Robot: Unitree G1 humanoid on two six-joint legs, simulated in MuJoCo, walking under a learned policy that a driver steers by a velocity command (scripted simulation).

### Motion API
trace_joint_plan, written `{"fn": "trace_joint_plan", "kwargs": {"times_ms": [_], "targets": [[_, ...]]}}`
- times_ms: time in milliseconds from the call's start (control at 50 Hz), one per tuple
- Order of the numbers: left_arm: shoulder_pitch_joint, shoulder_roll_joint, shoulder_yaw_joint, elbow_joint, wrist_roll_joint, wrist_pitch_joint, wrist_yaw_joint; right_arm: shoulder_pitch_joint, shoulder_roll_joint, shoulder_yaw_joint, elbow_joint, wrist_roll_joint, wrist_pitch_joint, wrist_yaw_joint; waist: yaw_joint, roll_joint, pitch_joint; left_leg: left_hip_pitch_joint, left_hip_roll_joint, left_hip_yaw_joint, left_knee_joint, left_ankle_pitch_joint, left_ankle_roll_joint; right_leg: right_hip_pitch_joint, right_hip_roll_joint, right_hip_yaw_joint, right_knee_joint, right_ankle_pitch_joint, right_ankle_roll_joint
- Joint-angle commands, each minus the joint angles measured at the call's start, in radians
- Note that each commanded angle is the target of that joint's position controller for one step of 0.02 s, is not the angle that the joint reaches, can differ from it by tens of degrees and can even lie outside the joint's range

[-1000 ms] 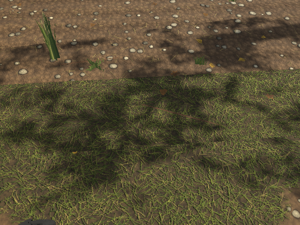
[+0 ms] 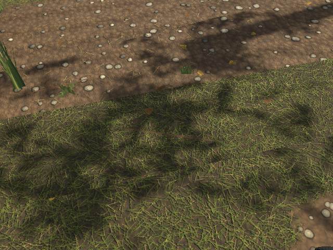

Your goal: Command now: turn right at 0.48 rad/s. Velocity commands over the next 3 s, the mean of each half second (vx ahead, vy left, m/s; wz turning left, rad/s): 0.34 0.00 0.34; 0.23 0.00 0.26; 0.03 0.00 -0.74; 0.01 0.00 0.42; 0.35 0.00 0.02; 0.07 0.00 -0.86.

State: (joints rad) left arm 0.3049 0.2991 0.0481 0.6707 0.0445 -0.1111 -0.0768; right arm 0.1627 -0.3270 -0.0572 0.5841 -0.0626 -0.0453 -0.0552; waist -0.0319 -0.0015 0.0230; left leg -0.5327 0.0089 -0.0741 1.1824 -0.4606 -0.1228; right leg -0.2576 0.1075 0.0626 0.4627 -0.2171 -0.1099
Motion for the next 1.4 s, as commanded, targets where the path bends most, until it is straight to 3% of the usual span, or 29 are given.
{"fn": "trace_joint_plan", "kwargs": {"times_ms": [20, 100, 140, 180, 220, 260, 320, 360, 380, 400, 460, 480, 500, 560, 740, 780, 820, 840, 860, 880, 920, 940, 1020, 1240, 1280, 1300, 1320, 1360, 1400], "targets": [[-0.020, 0.124, 0.032, -0.101, -0.002, -0.015, 0.016, 0.060, -0.092, -0.009, -0.001, 0.012, 0.012, 0.032, 0.007, -0.060, -0.097, -0.071, 0.048, -0.002, 0.036, 0.140, -0.026, 0.103, -0.284, 0.230, -0.127, 0.466, -0.129], [-0.102, 0.059, -0.026, -0.128, -0.040, -0.006, -0.006, 0.196, -0.035, 0.002, 0.117, 0.002, 0.007, 0.125, -0.029, -0.052, -0.084, 0.109, 0.111, 0.029, -0.103, 0.283, -0.054, -0.050, -0.201, 0.111, -0.037, 0.394, 0.070], [-0.118, 0.123, -0.021, -0.129, -0.041, 0.019, -0.009, 0.180, -0.046, -0.006, 0.128, 0.025, -0.017, 0.168, 0.004, -0.073, -0.056, 0.154, 0.085, 0.060, -0.178, 0.292, -0.048, -0.080, -0.211, 0.134, -0.029, 0.328, 0.145], [0.030, 0.302, 0.049, -0.098, -0.011, 0.029, 0.017, 0.136, -0.168, -0.045, 0.120, 0.010, -0.040, 0.146, 0.122, -0.145, -0.010, -0.043, 0.029, 0.098, -0.086, 0.155, 0.007, 0.056, -0.289, 0.269, -0.142, -0.219, 0.046], [0.145, 0.152, 0.007, -0.048, -0.006, 0.007, 0.034, -0.001, -0.119, -0.023, 0.083, 0.021, -0.046, 0.080, 0.214, -0.198, 0.080, -0.515, 0.038, -0.201, -0.017, 0.159, 0.070, 0.338, -0.461, 0.602, -0.197, -0.520, -0.118], [0.064, -0.005, -0.052, -0.034, 0.019, -0.015, 0.016, 0.075, -0.028, 0.013, 0.115, 0.012, -0.053, 0.041, 0.127, -0.092, -0.004, -0.569, 0.018, -0.267, 0.061, 0.251, 0.096, 0.405, -0.467, 0.527, -0.166, -0.384, -0.172], [-0.007, -0.016, -0.058, -0.018, 0.006, -0.018, 0.030, 0.066, 0.010, 0.027, 0.136, -0.032, -0.049, 0.065, 0.094, -0.068, -0.025, -0.479, 0.045, -0.103, 0.010, 0.324, 0.075, 0.297, -0.351, 0.256, -0.176, -0.272, -0.119], [0.028, 0.040, -0.046, 0.009, 0.047, -0.013, 0.060, 0.097, 0.055, 0.050, 0.148, -0.038, -0.057, 0.113, 0.091, -0.070, -0.028, -0.408, 0.068, -0.063, 0.030, 0.419, 0.065, 0.224, -0.342, 0.175, -0.175, -0.153, -0.094], [0.111, 0.172, 0.027, 0.055, -0.035, 0.006, 0.062, 0.080, -0.072, -0.030, 0.144, 0.063, 0.018, 0.110, 0.096, 0.025, -0.060, -0.283, 0.052, -0.061, -0.025, 0.432, 0.117, 0.155, -0.356, 0.194, -0.264, -0.158, -0.054], [0.086, 0.179, 0.027, 0.063, -0.039, 0.011, 0.063, 0.080, -0.063, -0.032, 0.134, 0.072, 0.057, 0.114, 0.065, -0.033, 0.002, -0.303, 0.049, -0.054, -0.035, 0.465, 0.131, 0.139, -0.355, 0.165, -0.291, -0.177, -0.041], [0.083, 0.069, 0.018, 0.104, -0.030, -0.008, 0.072, 0.023, -0.036, -0.055, 0.148, 0.056, 0.088, 0.120, 0.052, -0.080, 0.097, -0.405, 0.078, -0.048, -0.150, 0.557, 0.139, 0.211, -0.334, 0.049, -0.285, -0.148, -0.034], [0.118, -0.157, -0.081, 0.108, 0.079, -0.054, 0.076, 0.090, 0.114, 0.037, 0.141, -0.063, -0.008, 0.139, 0.050, -0.070, 0.052, -0.479, 0.128, -0.156, -0.196, 0.699, 0.137, 0.385, -0.421, 0.049, -0.223, 0.072, -0.101], [0.142, -0.171, -0.086, 0.132, 0.079, -0.055, 0.088, 0.094, 0.132, 0.041, 0.164, -0.057, -0.037, 0.151, 0.056, -0.007, 0.044, -0.493, 0.143, -0.142, -0.295, 0.770, 0.132, 0.417, -0.402, -0.018, -0.188, 0.133, -0.095], [0.195, -0.028, -0.076, 0.148, 0.065, -0.022, 0.097, -0.023, 0.091, 0.044, 0.131, -0.017, -0.052, 0.193, 0.095, -0.053, 0.059, -0.208, 0.128, 0.027, -0.434, 0.949, 0.123, 0.185, -0.316, -0.211, -0.142, 0.132, -0.100], [0.278, 0.037, -0.061, 0.303, 0.013, 0.000, 0.102, -0.201, 0.040, 0.063, 0.074, -0.028, -0.004, 0.163, 0.140, 0.063, 0.205, -0.076, 0.131, 0.044, -0.762, 0.748, 0.142, 0.221, -0.349, -0.150, 0.063, 0.031, -0.045], [0.310, 0.071, -0.046, 0.346, 0.015, 0.033, 0.085, -0.108, 0.006, 0.045, 0.139, -0.028, 0.000, 0.135, 0.102, 0.111, 0.149, 0.121, 0.109, 0.068, -0.915, 0.879, 0.134, 0.207, -0.299, -0.166, 0.269, -0.006, -0.007], [0.333, 0.055, -0.053, 0.331, 0.057, 0.058, 0.020, 0.230, -0.160, -0.031, 0.243, -0.009, -0.008, 0.101, -0.036, 0.170, -0.094, 0.859, 0.141, 0.091, -0.817, 1.249, 0.235, -0.152, -0.202, -0.217, 0.600, -0.082, 0.113], [0.531, -0.141, -0.105, 0.352, 0.051, 0.057, -0.019, 0.470, -0.205, -0.048, 0.286, 0.008, 0.002, 0.114, -0.035, 0.353, -0.546, 1.407, 0.410, -0.041, -0.389, 1.912, 0.527, -0.317, -0.145, -0.199, 1.017, -0.619, 0.196], [0.396, -0.006, -0.073, 0.309, -0.012, 0.052, -0.032, 0.605, -0.124, -0.039, 0.303, -0.007, 0.011, 0.134, -0.173, 0.265, -0.678, 1.442, 0.531, -0.154, -0.362, 1.948, 0.600, -0.411, -0.129, -0.128, 1.342, -0.805, 0.227], [0.163, 0.053, -0.039, 0.249, -0.046, 0.046, -0.040, 0.563, -0.154, -0.050, 0.333, -0.025, 0.012, 0.128, -0.180, 0.170, -0.442, 1.173, 0.475, -0.132, -0.479, 1.775, 0.493, -0.557, -0.135, -0.095, 1.429, -0.745, 0.227], [0.068, -0.037, -0.061, 0.202, -0.033, 0.021, -0.028, 0.225, -0.127, -0.036, 0.305, 0.010, -0.003, 0.110, -0.009, 0.054, -0.093, 0.555, 0.380, 0.015, -0.709, 1.283, 0.350, -0.483, -0.257, -0.052, 1.166, -0.602, 0.189], [0.210, -0.075, -0.069, 0.223, -0.027, 0.011, -0.010, 0.169, -0.118, -0.028, 0.293, 0.033, -0.011, 0.130, 0.100, 0.143, -0.101, 0.407, 0.473, 0.051, -0.684, 1.518, 0.371, -0.364, -0.262, -0.033, 1.162, -0.654, 0.217], [0.185, -0.096, -0.041, 0.198, 0.012, 0.027, 0.036, -0.136, -0.060, -0.031, 0.142, -0.014, -0.097, 0.050, 0.184, 0.048, -0.085, 0.047, 0.394, 0.205, -0.959, 0.827, 0.455, -0.138, -0.258, -0.010, 0.771, -0.055, 0.169], [-0.096, 0.025, 0.030, 0.043, 0.010, 0.075, -0.010, -0.024, -0.082, -0.100, 0.095, -0.005, -0.077, -0.032, 0.035, 0.025, 0.004, 0.484, 0.431, 0.314, -0.976, 0.116, 0.300, -0.193, -0.225, -0.120, 0.218, -0.018, 0.089], [-0.092, 0.049, 0.058, 0.046, 0.004, 0.050, -0.002, 0.014, -0.050, -0.089, 0.113, 0.013, -0.065, -0.027, 0.044, -0.002, -0.016, 0.482, 0.386, 0.356, -0.887, 0.045, 0.232, -0.075, -0.166, -0.142, 0.071, 0.175, 0.021], [-0.050, 0.113, 0.084, 0.063, -0.002, 0.033, 0.011, 0.062, 0.005, -0.078, 0.096, 0.021, -0.060, -0.029, 0.031, -0.135, -0.079, 0.431, 0.284, 0.445, -0.708, -0.016, 0.139, 0.077, -0.217, -0.033, 0.016, 0.562, -0.069], [0.089, 0.228, 0.113, 0.079, -0.012, 0.017, 0.028, -0.040, 0.085, -0.047, -0.020, 0.017, -0.072, -0.034, 0.081, -0.346, -0.193, 0.161, 0.086, 0.452, -0.401, -0.260, 0.038, 0.336, -0.388, 0.359, -0.091, 0.684, -0.244], [0.201, 0.223, 0.126, 0.147, 0.028, -0.035, 0.042, -0.192, 0.047, -0.044, -0.054, 0.016, -0.082, -0.009, 0.134, -0.098, -0.109, -0.155, 0.033, 0.092, -0.269, -0.269, 0.059, 0.434, -0.394, 0.460, -0.109, 0.435, -0.225], [0.061, 0.162, 0.112, 0.117, -0.021, -0.028, 0.040, -0.097, -0.062, -0.082, -0.001, 0.021, -0.082, -0.018, 0.064, -0.127, -0.074, -0.170, 0.054, 0.024, -0.108, -0.185, 0.075, 0.316, -0.372, 0.367, -0.116, 0.515, -0.228]]}}
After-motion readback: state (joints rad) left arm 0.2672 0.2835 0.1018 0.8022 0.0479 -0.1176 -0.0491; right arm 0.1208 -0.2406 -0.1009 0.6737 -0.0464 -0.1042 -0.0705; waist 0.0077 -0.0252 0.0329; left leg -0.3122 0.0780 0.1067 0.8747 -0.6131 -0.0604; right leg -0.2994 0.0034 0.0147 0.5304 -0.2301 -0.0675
